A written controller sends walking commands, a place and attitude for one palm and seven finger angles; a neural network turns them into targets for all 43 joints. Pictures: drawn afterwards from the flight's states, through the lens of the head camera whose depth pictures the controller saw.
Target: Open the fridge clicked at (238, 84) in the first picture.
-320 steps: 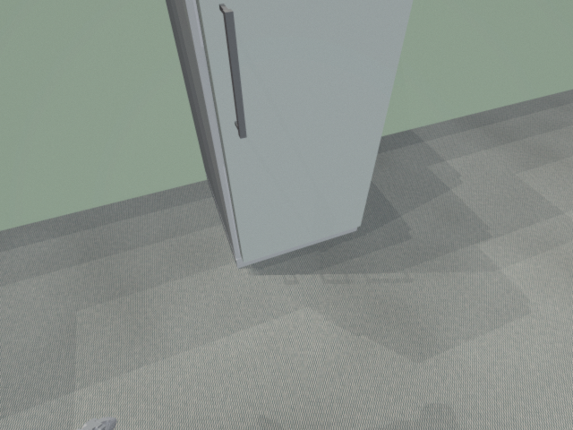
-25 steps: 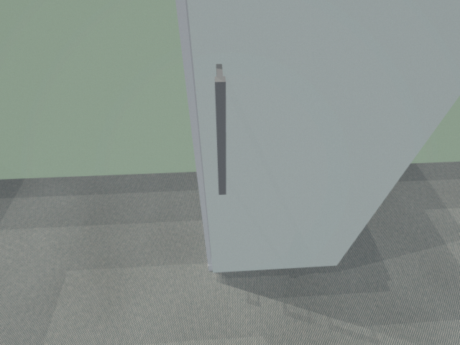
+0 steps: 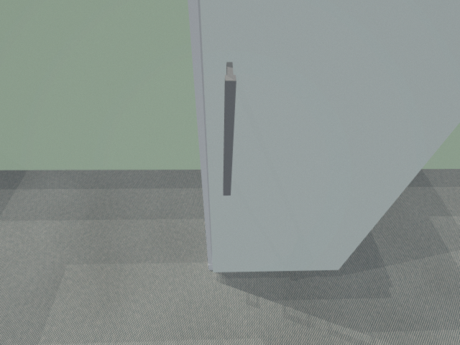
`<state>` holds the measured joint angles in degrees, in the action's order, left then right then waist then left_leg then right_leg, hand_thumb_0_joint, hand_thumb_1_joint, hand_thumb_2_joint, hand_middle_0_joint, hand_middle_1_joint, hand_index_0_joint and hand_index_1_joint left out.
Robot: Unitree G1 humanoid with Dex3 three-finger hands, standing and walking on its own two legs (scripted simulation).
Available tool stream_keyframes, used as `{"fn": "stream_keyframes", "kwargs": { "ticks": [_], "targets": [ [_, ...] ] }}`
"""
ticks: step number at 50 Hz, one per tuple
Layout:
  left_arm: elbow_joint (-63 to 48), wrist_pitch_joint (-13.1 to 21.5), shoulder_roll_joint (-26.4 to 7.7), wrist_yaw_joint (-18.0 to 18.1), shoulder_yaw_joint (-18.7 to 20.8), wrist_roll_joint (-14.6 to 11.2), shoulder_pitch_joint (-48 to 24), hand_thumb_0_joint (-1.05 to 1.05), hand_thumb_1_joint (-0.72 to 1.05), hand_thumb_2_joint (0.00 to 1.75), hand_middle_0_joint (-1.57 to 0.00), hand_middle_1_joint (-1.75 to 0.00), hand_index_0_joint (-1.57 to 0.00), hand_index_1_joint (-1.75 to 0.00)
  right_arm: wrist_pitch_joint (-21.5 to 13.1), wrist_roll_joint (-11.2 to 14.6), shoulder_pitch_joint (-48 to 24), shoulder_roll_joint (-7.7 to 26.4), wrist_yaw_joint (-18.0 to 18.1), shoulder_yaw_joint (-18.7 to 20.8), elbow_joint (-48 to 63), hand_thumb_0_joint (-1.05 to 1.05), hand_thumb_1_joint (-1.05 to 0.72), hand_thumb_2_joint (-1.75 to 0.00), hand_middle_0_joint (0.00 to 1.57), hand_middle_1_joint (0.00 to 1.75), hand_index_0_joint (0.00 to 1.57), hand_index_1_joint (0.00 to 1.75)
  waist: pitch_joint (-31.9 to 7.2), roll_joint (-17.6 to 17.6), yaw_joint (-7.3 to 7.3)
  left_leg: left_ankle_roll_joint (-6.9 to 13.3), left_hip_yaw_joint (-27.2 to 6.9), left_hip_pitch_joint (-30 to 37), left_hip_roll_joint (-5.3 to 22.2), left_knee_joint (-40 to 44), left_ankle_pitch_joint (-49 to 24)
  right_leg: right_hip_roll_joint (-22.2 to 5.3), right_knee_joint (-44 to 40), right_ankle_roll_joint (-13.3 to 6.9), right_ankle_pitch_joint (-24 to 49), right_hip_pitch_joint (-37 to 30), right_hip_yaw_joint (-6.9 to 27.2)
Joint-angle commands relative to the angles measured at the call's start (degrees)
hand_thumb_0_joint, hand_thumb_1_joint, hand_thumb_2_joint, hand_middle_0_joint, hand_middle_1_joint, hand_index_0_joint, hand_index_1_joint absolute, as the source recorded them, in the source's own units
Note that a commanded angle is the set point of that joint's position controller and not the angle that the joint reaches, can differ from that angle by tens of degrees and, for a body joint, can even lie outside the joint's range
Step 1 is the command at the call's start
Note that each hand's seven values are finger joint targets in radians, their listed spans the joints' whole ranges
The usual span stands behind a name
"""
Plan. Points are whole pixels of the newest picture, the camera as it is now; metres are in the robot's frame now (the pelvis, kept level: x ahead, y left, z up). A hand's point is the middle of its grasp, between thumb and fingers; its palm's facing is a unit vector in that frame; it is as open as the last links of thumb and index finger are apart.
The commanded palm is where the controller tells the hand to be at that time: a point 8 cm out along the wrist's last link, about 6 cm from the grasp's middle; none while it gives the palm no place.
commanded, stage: shuffle to correct the standing spot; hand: left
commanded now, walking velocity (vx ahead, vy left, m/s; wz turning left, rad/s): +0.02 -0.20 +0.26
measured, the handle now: (228, 139) +0.47 +0.03 +0.10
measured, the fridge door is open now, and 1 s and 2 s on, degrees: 0 0 0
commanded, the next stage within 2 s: come to a stop and stand still in 0.56 s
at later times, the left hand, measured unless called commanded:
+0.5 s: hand out of the picture +0.02 +0.10 -0.18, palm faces +0.11 -0.98 -0.16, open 7.4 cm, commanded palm none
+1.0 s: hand out of the picture +0.03 +0.03 -0.17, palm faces +0.15 -0.97 -0.17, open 7.3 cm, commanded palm none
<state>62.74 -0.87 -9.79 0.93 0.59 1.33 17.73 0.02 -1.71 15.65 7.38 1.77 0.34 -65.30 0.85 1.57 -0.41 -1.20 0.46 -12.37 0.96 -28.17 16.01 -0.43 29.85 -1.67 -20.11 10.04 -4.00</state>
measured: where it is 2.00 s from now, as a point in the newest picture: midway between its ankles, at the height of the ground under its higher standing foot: outside the picture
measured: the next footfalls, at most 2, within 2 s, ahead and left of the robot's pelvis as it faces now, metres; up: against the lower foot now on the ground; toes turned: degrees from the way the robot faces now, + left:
right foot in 0.56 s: +0.09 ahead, -0.23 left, +0.00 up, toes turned +1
left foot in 0.78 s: +0.06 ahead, -0.05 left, +0.00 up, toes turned +10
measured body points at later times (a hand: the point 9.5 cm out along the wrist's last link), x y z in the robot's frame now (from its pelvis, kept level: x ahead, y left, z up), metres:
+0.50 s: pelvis +0.02 -0.07 +0.00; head +0.06 -0.06 +0.45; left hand +0.01 +0.16 -0.16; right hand +0.04 -0.30 -0.15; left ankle +0.00 +0.09 -0.74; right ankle +0.03 -0.21 -0.71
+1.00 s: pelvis +0.04 -0.14 +0.01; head +0.05 -0.13 +0.45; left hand +0.02 +0.08 -0.16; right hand +0.12 -0.36 -0.14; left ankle +0.02 -0.06 -0.74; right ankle +0.05 -0.23 -0.74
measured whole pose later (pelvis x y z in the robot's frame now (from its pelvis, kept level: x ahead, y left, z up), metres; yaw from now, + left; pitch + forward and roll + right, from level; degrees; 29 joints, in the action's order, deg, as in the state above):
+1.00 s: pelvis +0.04 -0.14 +0.01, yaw +6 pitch -1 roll +0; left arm 61.6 -0.4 -9.3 1.4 0.4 0.8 15.8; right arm -0.1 -0.9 10.8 8.6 2.1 0.8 -60.6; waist 2.2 1.6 1.7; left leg 2.6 6.1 -9.9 -0.7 -25.1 14.6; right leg 0.2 25.7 -2.1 -13.7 11.5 -5.3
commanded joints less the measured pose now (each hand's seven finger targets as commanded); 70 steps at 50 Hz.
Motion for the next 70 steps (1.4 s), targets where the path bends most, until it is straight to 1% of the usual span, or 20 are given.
{"fn": "stream_keyframes", "kwargs": {
  "ticks": [1, 5, 10, 11, 13, 14, 16, 25, 26, 28, 34, 38, 39, 41, 46, 57, 58, 61, 64, 70],
  "targets": [
    [-1.8, 0.2, -4.3, 0.3, 1.6, 0.4, 7.7, 0.00, 0.90, 0.90, -0.20, -0.30, -0.20, -0.30, -0.6, 0.3, 3.6, 8.7, 1.3, 2.0, 2.4, 0.00, -0.90, -0.90, 0.20, 0.30, 0.20, 0.30, 2.8, -2.3, 1.15, 5.3, -6.3, -4.7, 8.3, 2.3, -13.0, -3.7, -3.4, -0.2, 8.6, 0.3, 1.2],
    [-2.1, -0.1, -6.4, 0.7, 2.7, 0.6, 11.4, 0.00, 0.90, 0.90, -0.20, -0.30, -0.20, -0.30, -0.1, 0.4, 2.1, 4.1, 1.6, 1.7, 4.4, 0.00, -0.90, -0.90, 0.20, 0.30, 0.20, 0.30, 2.3, 9.9, 2.28, 2.4, 4.1, -12.5, 1.1, -13.2, 4.1, -11.6, -8.9, -5.0, 21.7, -3.9, 7.6],
    [-2.3, -0.5, -3.4, 1.1, 1.7, 0.7, 8.5, 0.00, 0.90, 0.90, -0.20, -0.30, -0.20, -0.30, 0.0, 0.4, 4.0, 1.6, 1.5, 1.4, 3.1, 0.00, -0.90, -0.90, 0.20, 0.30, 0.20, 0.30, 3.8, 3.6, -0.35, 2.2, 5.8, -5.0, 3.2, -7.5, 4.2, -10.6, -4.4, -8.7, 28.1, 2.2, 4.4],
    [-2.6, -0.7, -2.7, 1.0, 1.6, 0.4, 7.7, 0.00, 0.90, 0.90, -0.20, -0.30, -0.20, -0.30, -0.4, 0.2, 7.9, 2.3, 1.6, 1.5, 1.6, 0.00, -0.90, -0.90, 0.20, 0.30, 0.20, 0.30, 2.4, 0.7, -2.05, 3.1, 3.4, 1.1, 5.0, -0.4, -6.9, -8.0, 1.3, -5.7, 25.2, 4.9, 2.2],
    [-4.4, -0.6, -0.9, 0.6, 1.3, 0.3, 7.3, 0.00, 0.90, 0.90, -0.20, -0.30, -0.20, -0.30, -0.7, -0.5, 13.2, 10.0, 2.5, 3.2, 0.4, 0.00, -0.90, -0.90, 0.20, 0.30, 0.20, 0.30, 0.7, -19.5, -3.45, 13.2, -20.5, 9.5, 23.8, 9.1, -29.4, -0.3, 21.5, 0.4, -10.5, 18.7, -2.2],
    [-5.1, -1.2, -3.2, 0.7, 2.1, 0.8, 4.9, 0.00, 0.90, 0.90, -0.20, -0.30, -0.20, -0.30, -0.6, -0.3, 12.8, 10.6, 2.8, 3.1, 0.2, 0.00, -0.90, -0.90, 0.20, 0.30, 0.20, 0.30, 3.0, -16.5, -3.51, 15.1, -21.4, 5.5, 26.1, 10.0, -30.2, -1.4, 29.8, 0.3, -14.5, 20.2, 2.9],
    [-5.7, -1.3, -2.7, 0.0, 2.8, 0.8, 3.4, 0.00, 0.90, 0.90, -0.20, -0.30, -0.20, -0.30, -1.3, -0.3, 7.6, 9.8, 2.9, 3.1, 2.3, 0.00, -0.90, -0.90, 0.20, 0.30, 0.20, 0.30, 4.2, -9.0, -1.28, 14.2, -15.8, 1.5, 24.2, 8.9, -30.3, -3.1, 33.7, 0.8, -10.0, 20.8, 5.5],
    [-6.6, -0.8, -2.2, -1.8, 4.0, 0.4, 5.7, 0.00, 0.90, 0.90, -0.20, -0.30, -0.20, -0.30, 0.1, -0.7, 0.7, 13.7, 1.4, 6.0, 6.4, 0.00, -0.90, -0.90, 0.20, 0.30, 0.20, 0.30, 0.4, -10.0, 1.45, 4.6, -1.6, -7.1, 13.7, 0.0, -13.2, 0.6, 0.5, 2.7, 6.0, 2.5, -3.8],
    [-6.3, -0.4, -4.5, -1.6, 4.5, 0.5, 7.6, 0.00, 0.90, 0.90, -0.20, -0.30, -0.20, -0.30, 0.2, -0.6, 1.1, 12.3, 1.2, 6.0, 7.0, 0.00, -0.90, -0.90, 0.20, 0.30, 0.20, 0.30, -0.8, -4.0, 2.30, 2.6, 0.7, -9.9, 10.4, -5.2, -6.1, -1.1, -5.3, 2.5, 9.1, -1.7, -1.6],
    [-7.2, -0.6, -12.3, -0.9, 5.6, 1.4, 9.0, 0.00, 0.90, 0.90, -0.20, -0.30, -0.20, -0.30, 0.8, 0.0, -1.9, 5.3, 0.7, 4.4, 10.6, 0.00, -0.90, -0.90, 0.20, 0.30, 0.20, 0.30, -1.5, 18.4, 5.34, 0.3, 6.0, -20.1, 0.1, -30.3, 22.4, -18.3, -12.8, -6.3, 18.2, -0.9, 17.1],
    [-10.6, -1.0, -8.1, 0.4, 4.0, 1.6, -1.1, 0.00, 0.90, 0.90, -0.20, -0.30, -0.20, -0.30, 0.6, 0.3, -1.0, 4.3, 0.5, 3.3, 9.8, 0.00, -0.90, -0.90, 0.20, 0.30, 0.20, 0.30, 0.3, 9.2, 1.01, 1.2, 5.9, -11.0, 1.2, -24.0, 14.2, -12.0, -8.4, -10.0, 20.2, 8.0, 10.3],
    [-7.9, 0.3, -4.4, 0.6, 2.0, -0.9, 0.7, 0.00, 0.90, 0.90, -0.20, -0.30, -0.20, -0.30, -1.0, 0.7, 3.5, 4.8, 0.3, 1.3, 7.3, 0.00, -0.90, -0.90, 0.20, 0.30, 0.20, 0.30, -0.5, -3.1, -0.44, 2.6, -1.3, 6.8, 4.5, 8.3, -4.0, -6.8, -2.9, -3.0, 8.6, 11.3, 7.8],
    [-7.7, 0.6, -2.4, 0.3, 1.4, -1.1, 2.1, 0.00, 0.90, 0.90, -0.20, -0.30, -0.20, -0.30, -1.6, 0.2, 1.5, 8.1, 0.3, 1.4, 7.9, 0.00, -0.90, -0.90, 0.20, 0.30, 0.20, 0.30, 0.2, -10.8, 1.37, 6.3, -10.9, 2.6, 12.1, 11.1, -9.3, -3.3, -2.1, 0.0, 5.9, 9.4, 5.7],
    [-5.8, 1.0, -3.8, 0.5, 1.1, -0.3, 0.0, 0.00, 0.90, 0.90, -0.20, -0.30, -0.20, -0.30, -2.1, 0.7, -4.1, 8.4, 0.6, 1.0, 7.8, 0.00, -0.90, -0.90, 0.20, 0.30, 0.20, 0.30, 2.0, -13.1, 2.80, 8.0, -8.6, -3.5, 11.5, 10.7, -17.4, -3.5, -3.2, 1.2, 7.1, 0.8, 3.8],
    [-2.7, 1.5, -5.4, 0.9, 0.8, -0.5, 1.2, 0.00, 0.90, 0.90, -0.20, -0.30, -0.20, -0.30, -1.3, 1.1, -1.2, 6.5, 0.9, 1.0, 6.3, 0.00, -0.90, -0.90, 0.20, 0.30, 0.20, 0.30, 0.2, -4.3, 1.71, 3.9, -1.7, 2.6, 7.0, 7.4, -17.3, -8.0, -7.3, -0.6, 22.1, -0.6, 7.2],
    [-2.9, 1.7, -5.5, 1.3, 0.7, -0.3, 0.1, 0.00, 0.90, 0.90, -0.20, -0.30, -0.20, -0.30, -0.1, 0.9, -0.1, 5.9, 0.0, 0.9, 5.6, 0.00, -0.90, -0.90, 0.20, 0.30, 0.20, 0.30, 0.3, 1.9, 0.69, 2.7, -0.4, 3.0, 5.3, 7.7, -7.7, -9.6, -9.6, -1.9, 15.5, 2.6, 9.3],
    [-1.0, 2.6, -5.7, 3.6, 0.4, -0.1, 6.6, 0.00, 0.90, 0.90, -0.20, -0.30, -0.20, -0.30, -0.9, 1.7, -4.4, 9.4, -0.5, 1.5, 9.6, 0.00, -0.90, -0.90, 0.20, 0.30, 0.20, 0.30, 0.1, -2.7, 2.02, 1.5, 1.8, 1.5, 5.4, -2.9, -7.0, -11.5, -8.1, 0.8, 35.7, 1.6, 12.3],
    [-5.9, 3.9, -9.1, 2.6, 0.9, -0.3, 0.2, 0.00, 0.90, 0.90, -0.20, -0.30, -0.20, -0.30, 0.1, 1.0, 1.2, 5.4, -1.2, 1.0, 10.7, 0.00, -0.90, -0.90, 0.20, 0.30, 0.20, 0.30, -3.8, -1.5, -1.40, 1.6, 0.8, 0.4, 1.6, -2.3, 2.9, -14.8, -10.0, -6.0, 15.6, 2.7, 14.7],
    [-6.5, 3.0, -6.5, 1.9, 0.1, -0.4, -1.9, 0.00, 0.90, 0.90, -0.20, -0.30, -0.20, -0.30, -0.3, 0.7, 3.2, 6.7, -1.3, 0.7, 10.4, 0.00, -0.90, -0.90, 0.20, 0.30, 0.20, 0.30, 4.4, -1.0, -1.60, 3.2, -2.2, -0.3, 3.5, 3.8, -0.3, -8.7, -9.6, -3.5, -1.3, 10.3, 9.7],
    [-5.7, 2.5, -5.2, 1.4, -0.4, -0.6, 0.1, 0.00, 0.90, 0.90, -0.20, -0.30, -0.20, -0.30, -1.4, 0.5, 3.5, 7.8, -0.8, 0.0, 10.1, 0.00, -0.90, -0.90, 0.20, 0.30, 0.20, 0.30, 5.2, -0.4, 0.66, 4.7, -5.0, -5.6, 5.3, 10.4, 0.7, -5.8, -7.1, -1.9, 3.1, 3.3, 7.1]
  ]
}}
